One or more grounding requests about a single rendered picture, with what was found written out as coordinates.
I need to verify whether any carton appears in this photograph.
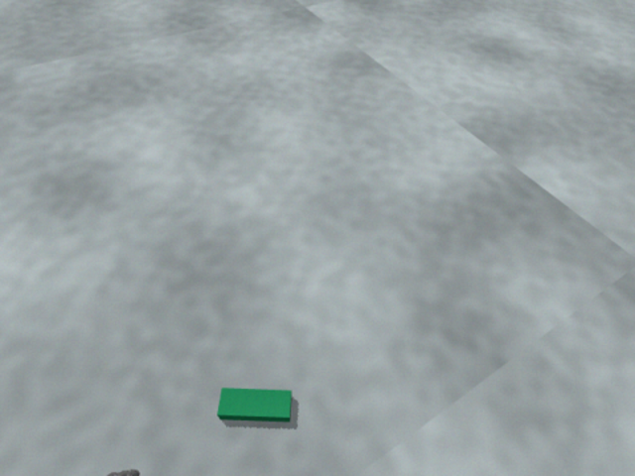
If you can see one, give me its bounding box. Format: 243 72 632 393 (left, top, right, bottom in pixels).
217 388 292 422

